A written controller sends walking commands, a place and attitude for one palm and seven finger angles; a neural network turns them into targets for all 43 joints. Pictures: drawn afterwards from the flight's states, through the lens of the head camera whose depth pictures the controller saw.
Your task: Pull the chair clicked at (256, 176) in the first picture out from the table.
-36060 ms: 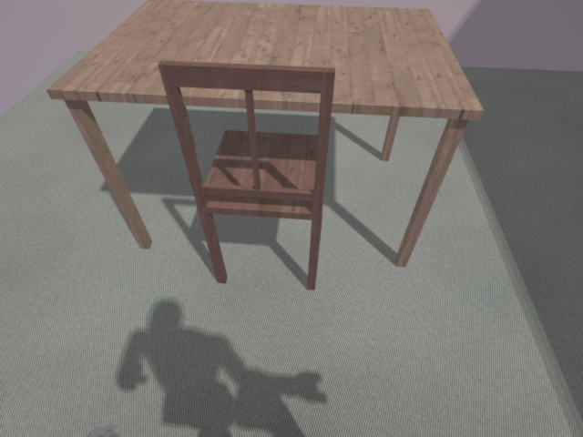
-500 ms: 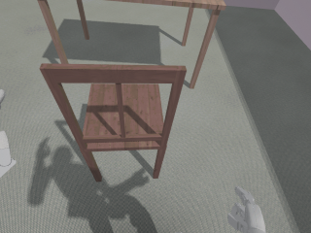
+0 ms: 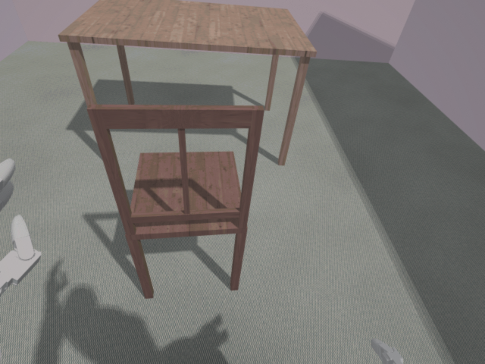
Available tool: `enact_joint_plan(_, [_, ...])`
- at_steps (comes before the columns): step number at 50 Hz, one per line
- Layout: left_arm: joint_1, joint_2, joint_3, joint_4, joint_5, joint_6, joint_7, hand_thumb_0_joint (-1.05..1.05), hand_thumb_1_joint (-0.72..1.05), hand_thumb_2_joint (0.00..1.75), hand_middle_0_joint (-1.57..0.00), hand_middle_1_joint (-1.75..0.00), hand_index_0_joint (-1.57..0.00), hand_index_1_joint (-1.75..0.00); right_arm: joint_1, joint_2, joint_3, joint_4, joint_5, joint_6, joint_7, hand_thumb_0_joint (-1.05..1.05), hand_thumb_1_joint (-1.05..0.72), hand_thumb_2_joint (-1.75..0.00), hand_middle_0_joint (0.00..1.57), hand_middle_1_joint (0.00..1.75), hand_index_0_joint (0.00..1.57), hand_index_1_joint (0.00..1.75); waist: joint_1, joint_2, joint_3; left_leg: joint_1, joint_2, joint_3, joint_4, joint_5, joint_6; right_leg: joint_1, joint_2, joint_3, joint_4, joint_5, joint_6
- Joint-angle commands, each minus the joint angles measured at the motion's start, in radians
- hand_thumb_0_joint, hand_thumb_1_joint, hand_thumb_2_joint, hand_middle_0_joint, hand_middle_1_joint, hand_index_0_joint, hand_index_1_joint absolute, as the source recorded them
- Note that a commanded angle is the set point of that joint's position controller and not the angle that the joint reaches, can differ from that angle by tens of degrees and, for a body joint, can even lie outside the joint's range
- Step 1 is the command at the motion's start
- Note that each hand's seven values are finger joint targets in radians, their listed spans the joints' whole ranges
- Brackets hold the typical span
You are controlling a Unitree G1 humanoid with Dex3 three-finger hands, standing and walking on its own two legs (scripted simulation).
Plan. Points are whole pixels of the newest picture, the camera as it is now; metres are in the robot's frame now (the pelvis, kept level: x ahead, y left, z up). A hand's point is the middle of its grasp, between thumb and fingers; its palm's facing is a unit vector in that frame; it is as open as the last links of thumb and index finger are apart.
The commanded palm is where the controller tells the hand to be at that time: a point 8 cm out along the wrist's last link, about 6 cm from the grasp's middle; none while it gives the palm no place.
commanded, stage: stop stepping back and stand still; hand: left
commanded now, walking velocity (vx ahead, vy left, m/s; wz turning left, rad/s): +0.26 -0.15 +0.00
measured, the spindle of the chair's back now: (184, 175) +0.62 +0.16 -0.08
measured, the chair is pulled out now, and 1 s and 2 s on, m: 0.73 0.73 0.73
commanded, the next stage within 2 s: let the arm hang, fingers relaxed in 0.36 s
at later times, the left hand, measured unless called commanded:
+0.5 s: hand (61, 262) +0.22 +0.25 +0.12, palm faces +0.35 -0.84 -0.41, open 7.4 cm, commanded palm none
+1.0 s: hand out of the picture +0.00 +0.19 -0.16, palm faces +0.07 -0.96 -0.25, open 7.2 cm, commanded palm none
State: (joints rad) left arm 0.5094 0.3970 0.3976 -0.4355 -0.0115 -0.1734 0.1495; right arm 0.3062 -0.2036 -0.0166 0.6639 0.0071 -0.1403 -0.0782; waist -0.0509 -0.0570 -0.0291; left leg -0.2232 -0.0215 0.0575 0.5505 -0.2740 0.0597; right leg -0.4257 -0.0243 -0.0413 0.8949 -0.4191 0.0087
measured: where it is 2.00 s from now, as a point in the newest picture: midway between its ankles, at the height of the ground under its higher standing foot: outside the picture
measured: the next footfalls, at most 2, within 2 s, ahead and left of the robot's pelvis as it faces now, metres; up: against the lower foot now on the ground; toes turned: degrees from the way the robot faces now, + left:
right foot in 0.20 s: +0.04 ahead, -0.12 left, +0.00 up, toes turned +2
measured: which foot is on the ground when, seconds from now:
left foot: down 0.00-1.00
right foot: up 0.00-0.18, down 0.20-1.00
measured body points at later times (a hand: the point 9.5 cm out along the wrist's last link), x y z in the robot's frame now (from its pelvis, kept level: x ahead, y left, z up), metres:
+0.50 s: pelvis +0.00 +0.00 +0.00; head +0.01 +0.02 +0.45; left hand +0.20 +0.29 +0.14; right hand +0.16 -0.25 -0.08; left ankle +0.03 +0.09 -0.73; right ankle -0.04 -0.13 -0.72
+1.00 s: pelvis +0.01 -0.01 +0.01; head +0.04 -0.02 +0.46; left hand +0.00 +0.24 -0.14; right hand +0.00 -0.24 -0.15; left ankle +0.03 +0.09 -0.73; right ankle +0.00 -0.13 -0.73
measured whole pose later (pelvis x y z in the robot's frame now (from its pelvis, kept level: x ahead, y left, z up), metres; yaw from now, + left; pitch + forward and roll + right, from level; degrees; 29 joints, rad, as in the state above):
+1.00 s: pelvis +0.01 -0.01 +0.01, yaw +5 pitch -1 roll -1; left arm 0.30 0.21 0.00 0.98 0.01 0.03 0.03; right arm 0.35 -0.16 0.00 1.03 -0.01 0.01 -0.02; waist -0.01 0.03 0.08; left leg -0.25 -0.02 -0.02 0.47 -0.20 0.02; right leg -0.17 0.01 -0.05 0.45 -0.27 -0.02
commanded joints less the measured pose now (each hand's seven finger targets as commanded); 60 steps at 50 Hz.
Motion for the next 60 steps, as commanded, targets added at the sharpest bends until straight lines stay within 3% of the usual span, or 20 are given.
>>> enact_joint_plan(1, [-0.023, 0.248, 0.146, -0.367, 0.003, -0.108, 0.013, 0.0, 0.9, 0.9, -0.2, -0.3, -0.2, -0.3, -0.164, -0.098, -0.027, -0.167, 0.009, -0.076, 0.028, 0.0, -0.9, -0.9, 0.2, 0.3, 0.2, 0.3, 0.041, 0.249, 0.123, -0.228, 0.283, -0.395, -0.4, -0.334, 0.117, -0.021, -0.022, 0.048, 0.172, 0.049, -0.004])
enact_joint_plan(4, [0.068, 0.271, 0.198, -0.309, -0.015, -0.123, 0.014, 0.0, 0.9, 0.9, -0.2, -0.3, -0.2, -0.3, -0.118, -0.112, -0.03, -0.148, 0.011, -0.064, 0.01, 0.0, -0.9, -0.9, 0.2, 0.3, 0.2, 0.3, 0.045, 0.233, 0.04, -0.125, 0.234, -0.245, -0.314, -0.19, 0.065, 0.129, 0.011, -0.043, -0.228, -0.009, -0.012])
enact_joint_plan(8, [0.003, 0.205, 0.171, -0.165, -0.022, -0.1, 0.002, 0.0, 0.9, 0.9, -0.2, -0.3, -0.2, -0.3, -0.105, -0.116, -0.027, -0.142, 0.002, -0.044, 0.001, 0.0, -0.9, -0.9, 0.2, 0.3, 0.2, 0.3, 0.031, 0.264, 0.023, -0.21, 0.182, -0.203, -0.219, -0.285, 0.022, 0.354, 0.037, -0.085, -0.539, 0.028, -0.038])
enact_joint_plan(10, [-0.037, 0.206, 0.157, -0.089, -0.024, -0.099, -0.003, 0.0, 0.9, 0.9, -0.2, -0.3, -0.2, -0.3, -0.091, -0.118, -0.038, -0.123, 0.005, -0.035, 0.003, 0.0, -0.9, -0.9, 0.2, 0.3, 0.2, 0.3, 0.031, 0.036, -0.003, -0.284, 0.09, -0.118, 0.065, -0.237, -0.002, 0.419, -0.082, 0.102, -0.619, 0.096, -0.105])
enact_joint_plan(12, [-0.079, 0.183, 0.109, -0.07, -0.033, -0.087, -0.003, 0.0, 0.9, 0.9, -0.2, -0.3, -0.2, -0.3, -0.065, -0.117, -0.053, -0.126, 0.028, -0.031, 0.013, 0.0, -0.9, -0.9, 0.2, 0.3, 0.2, 0.3, 0.028, -0.24, -0.019, -0.357, 0.002, -0.036, 0.42, -0.181, -0.039, 0.382, -0.326, 0.392, -0.694, 0.184, -0.213])
enact_joint_plan(15, [-0.068, 0.161, 0.087, -0.097, -0.032, -0.074, -0.005, 0.0, 0.9, 0.9, -0.2, -0.3, -0.2, -0.3, -0.131, -0.108, -0.04, -0.139, 0.02, -0.019, 0.02, 0.0, -0.9, -0.9, 0.2, 0.3, 0.2, 0.3, 0.021, -0.173, 0.052, -0.186, 0.069, -0.069, 0.232, -0.134, -0.029, 0.199, -0.283, 0.238, -0.64, 0.174, -0.192])
enact_joint_plan(18, [-0.151, 0.184, 0.083, -0.253, -0.018, -0.096, 0.014, 0.0, 0.9, 0.9, -0.2, -0.3, -0.2, -0.3, -0.179, -0.089, -0.01, -0.148, 0.001, -0.039, -0.004, 0.0, -0.9, -0.9, 0.2, 0.3, 0.2, 0.3, 0.017, 0.049, 0.057, 0.001, 0.031, 0.007, -0.132, -0.007, -0.02, 0.177, -0.149, 0.062, -0.512, 0.123, -0.098])
enact_joint_plan(20, [-0.15, 0.214, 0.101, -0.375, -0.016, -0.114, 0.025, 0.0, 0.9, 0.9, -0.2, -0.3, -0.2, -0.3, -0.177, -0.121, -0.026, -0.171, 0.004, -0.062, -0.009, 0.0, -0.9, -0.9, 0.2, 0.3, 0.2, 0.3, 0.041, 0.256, 0.027, 0.072, 0.172, -0.206, -0.245, 0.142, 0.035, 0.157, -0.057, 0.022, -0.355, 0.157, -0.035])
enact_joint_plan(22, [-0.078, 0.265, 0.152, -0.412, -0.013, -0.109, 0.024, 0.0, 0.9, 0.9, -0.2, -0.3, -0.2, -0.3, -0.162, -0.121, -0.035, -0.185, 0.018, -0.063, -0.001, 0.0, -0.9, -0.9, 0.2, 0.3, 0.2, 0.3, 0.056, 0.282, -0.022, 0.124, 0.239, -0.258, -0.199, 0.297, 0.054, 0.123, -0.013, -0.001, -0.325, 0.028, -0.011])
enact_joint_plan(23, [-0.113, -0.131, -0.275, 0.479, 0.085, 0.107, -0.105, 0.0, 0.9, 0.9, -0.2, -0.3, -0.2, -0.3, -0.038, -0.234, -0.078, 0.06, -0.031, -0.021, 0.084, 0.0, -0.9, -0.9, 0.2, 0.3, 0.2, 0.3, -0.046, 0.304, 0.033, 0.084, 0.221, -0.324, -0.06, 0.605, 0.092, -0.098, -0.007, -0.038, -0.056, 0.071, 0.0])
enact_joint_plan(25, [-0.085, -0.138, -0.28, 0.518, 0.052, 0.191, -0.128, 0.0, 0.9, 0.9, -0.2, -0.3, -0.2, -0.3, -0.01, -0.173, -0.063, 0.005, -0.035, 0.067, 0.076, 0.0, -0.9, -0.9, 0.2, 0.3, 0.2, 0.3, -0.008, 0.304, -0.029, 0.065, 0.277, -0.357, -0.109, 0.84, 0.157, -0.097, 0.012, 0.042, 0.131, -0.205, 0.025])
enact_joint_plan(27, [-0.168, -0.138, -0.313, 0.598, 0.045, 0.179, -0.133, 0.0, 0.9, 0.9, -0.2, -0.3, -0.2, -0.3, -0.025, -0.155, -0.055, -0.023, -0.056, 0.082, 0.072, 0.0, -0.9, -0.9, 0.2, 0.3, 0.2, 0.3, 0.012, 0.072, -0.064, 0.111, 0.279, -0.342, -0.055, 0.808, 0.153, -0.082, 0.004, 0.057, 0.007, -0.175, 0.022])
enact_joint_plan(30, [-0.141, -0.116, -0.328, 0.8, 0.049, 0.165, -0.139, 0.0, 0.9, 0.9, -0.2, -0.3, -0.2, -0.3, -0.066, -0.165, -0.043, 0.017, -0.039, 0.109, 0.072, 0.0, -0.9, -0.9, 0.2, 0.3, 0.2, 0.3, 0.072, -0.025, -0.111, 0.046, 0.162, -0.218, 0.028, 0.578, 0.043, 0.218, 0.022, -0.006, -0.426, 0.221, 0.011])
enact_joint_plan(32, [-0.16, -0.028, -0.337, 0.907, 0.041, 0.164, -0.126, 0.0, 0.9, 0.9, -0.2, -0.3, -0.2, -0.3, -0.054, -0.108, -0.03, 0.034, -0.015, 0.118, 0.077, 0.0, -0.9, -0.9, 0.2, 0.3, 0.2, 0.3, 0.059, -0.093, -0.091, -0.158, 0.038, -0.129, 0.059, 0.13, -0.036, 0.401, -0.152, 0.2, -0.5, 0.448, -0.062])
enact_joint_plan(34, [-0.267, 0.024, -0.357, 0.978, 0.041, 0.176, -0.135, 0.0, 0.9, 0.9, -0.2, -0.3, -0.2, -0.3, -0.011, -0.093, -0.025, 0.077, -0.017, 0.138, 0.087, 0.0, -0.9, -0.9, 0.2, 0.3, 0.2, 0.3, 0.0, 0.083, -0.031, -0.046, 0.011, -0.09, 0.033, -0.064, -0.05, 0.176, -0.24, 0.22, -0.543, 0.136, -0.129])
enact_joint_plan(35, [-0.295, -0.008, -0.362, 1.022, 0.032, 0.175, -0.135, 0.0, 0.9, 0.9, -0.2, -0.3, -0.2, -0.3, -0.035, -0.083, -0.018, 0.106, -0.025, 0.149, 0.08, 0.0, -0.9, -0.9, 0.2, 0.3, 0.2, 0.3, 0.013, -0.021, 0.04, -0.033, 0.024, -0.096, 0.047, 0.005, -0.054, 0.1, -0.175, 0.225, -0.572, 0.058, -0.125])
enact_joint_plan(37, [-0.299, -0.024, -0.377, 1.114, 0.025, 0.171, -0.134, 0.0, 0.9, 0.9, -0.2, -0.3, -0.2, -0.3, -0.019, -0.084, -0.013, 0.153, -0.024, 0.149, 0.076, 0.0, -0.9, -0.9, 0.2, 0.3, 0.2, 0.3, 0.007, -0.035, 0.123, 0.004, 0.042, -0.111, 0.016, 0.117, -0.051, 0.051, -0.145, 0.173, -0.581, 0.128, -0.116])
enact_joint_plan(41, [-0.187, -0.109, -0.371, 1.235, 0.018, 0.171, -0.122, 0.0, 0.9, 0.9, -0.2, -0.3, -0.2, -0.3, 0.025, -0.063, -0.004, 0.232, -0.03, 0.123, 0.061, 0.0, -0.9, -0.9, 0.2, 0.3, 0.2, 0.3, 0.045, 0.229, 0.02, -0.005, 0.105, -0.197, -0.124, 0.263, -0.014, 0.245, -0.057, 0.089, -0.477, 0.282, -0.064])
enact_joint_plan(50, [-0.174, -0.124, -0.394, 1.398, 0.013, 0.174, -0.117, 0.0, 0.9, 0.9, -0.2, -0.3, -0.2, -0.3, 0.087, -0.052, -0.003, 0.324, -0.019, 0.131, 0.051, 0.0, -0.9, -0.9, 0.2, 0.3, 0.2, 0.3, 0.043, 0.042, 0.064, 0.002, 0.108, -0.18, -0.173, 0.157, -0.01, 0.258, -0.068, 0.085, -0.54, 0.239, -0.064])
enact_joint_plan(60, [-0.142, -0.147, -0.402, 1.471, 0.015, 0.174, -0.111, 0.0, 0.9, 0.9, -0.2, -0.3, -0.2, -0.3, 0.103, -0.031, 0.0, 0.375, -0.019, 0.137, 0.048, 0.0, -0.9, -0.9, 0.2, 0.3, 0.2, 0.3, 0.037, 0.051, 0.143, -0.003, 0.103, -0.171, -0.206, 0.048, -0.01, 0.184, -0.065, 0.1, -0.567, 0.142, -0.063])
